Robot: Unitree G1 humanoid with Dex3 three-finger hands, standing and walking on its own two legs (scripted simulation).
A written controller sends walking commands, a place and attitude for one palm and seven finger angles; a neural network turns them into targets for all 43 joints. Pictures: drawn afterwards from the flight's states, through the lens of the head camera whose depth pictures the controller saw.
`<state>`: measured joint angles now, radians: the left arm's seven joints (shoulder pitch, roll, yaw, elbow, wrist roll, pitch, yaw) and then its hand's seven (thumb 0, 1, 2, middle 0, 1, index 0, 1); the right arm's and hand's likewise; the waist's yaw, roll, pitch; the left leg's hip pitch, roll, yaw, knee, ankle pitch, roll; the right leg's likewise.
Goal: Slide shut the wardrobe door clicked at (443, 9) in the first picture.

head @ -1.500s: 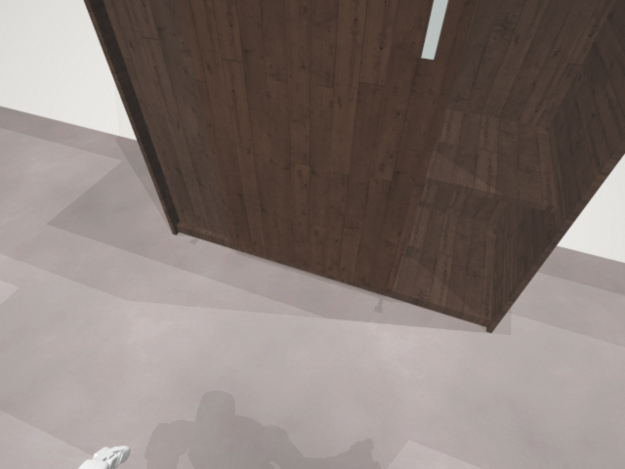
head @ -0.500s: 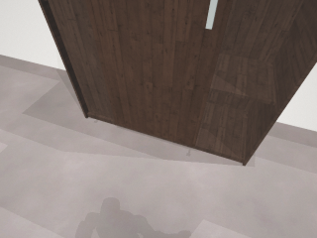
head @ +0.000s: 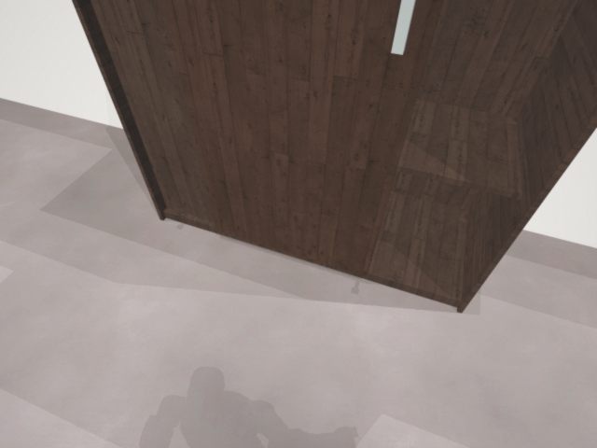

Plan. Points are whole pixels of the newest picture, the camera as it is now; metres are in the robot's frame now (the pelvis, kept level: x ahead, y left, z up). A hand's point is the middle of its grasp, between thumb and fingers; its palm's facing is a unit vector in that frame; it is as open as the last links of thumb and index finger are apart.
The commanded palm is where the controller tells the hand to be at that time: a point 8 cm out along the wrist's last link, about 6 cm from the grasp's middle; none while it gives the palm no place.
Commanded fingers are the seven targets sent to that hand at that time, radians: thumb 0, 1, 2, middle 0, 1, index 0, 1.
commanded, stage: turn to face it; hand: left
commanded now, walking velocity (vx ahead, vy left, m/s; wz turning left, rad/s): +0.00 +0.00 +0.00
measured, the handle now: (409, 0) +0.85 -0.16 +0.25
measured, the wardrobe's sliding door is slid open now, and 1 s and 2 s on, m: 0.36 0.36 0.36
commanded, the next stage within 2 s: take the last steps up to it in 0.76 s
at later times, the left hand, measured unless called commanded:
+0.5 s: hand out of the picture +0.05 +0.18 -0.18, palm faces -0.13 -0.96 -0.25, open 7.4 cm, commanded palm none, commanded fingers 0.00 0.90 0.90 -0.20 -0.30 -0.20 -0.30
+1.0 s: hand out of the picture +0.06 +0.21 -0.17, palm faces -0.26 -0.94 -0.23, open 7.4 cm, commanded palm none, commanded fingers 0.00 0.90 0.90 -0.20 -0.30 -0.20 -0.30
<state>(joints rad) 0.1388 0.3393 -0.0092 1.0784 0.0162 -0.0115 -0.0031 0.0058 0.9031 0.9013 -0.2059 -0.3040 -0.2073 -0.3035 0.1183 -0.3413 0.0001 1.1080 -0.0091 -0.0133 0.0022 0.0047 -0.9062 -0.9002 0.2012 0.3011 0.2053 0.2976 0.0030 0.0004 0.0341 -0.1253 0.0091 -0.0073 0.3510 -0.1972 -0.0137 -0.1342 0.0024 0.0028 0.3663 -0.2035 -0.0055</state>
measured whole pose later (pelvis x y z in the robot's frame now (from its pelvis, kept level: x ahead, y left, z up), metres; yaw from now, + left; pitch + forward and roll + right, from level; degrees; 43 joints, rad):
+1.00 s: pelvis -0.05 +0.02 -0.01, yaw -18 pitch +0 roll +0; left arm 0.27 0.23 0.07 0.96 0.04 0.06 -0.02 0.01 0.91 0.90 -0.20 -0.30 -0.20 -0.30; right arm 0.26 -0.17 -0.03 0.99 -0.03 0.00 -0.02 0.00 -0.91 -0.90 0.20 0.30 0.21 0.30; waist 0.00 -0.01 0.00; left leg -0.19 0.06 0.12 0.48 -0.29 0.00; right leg -0.36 -0.01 -0.02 0.81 -0.44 0.02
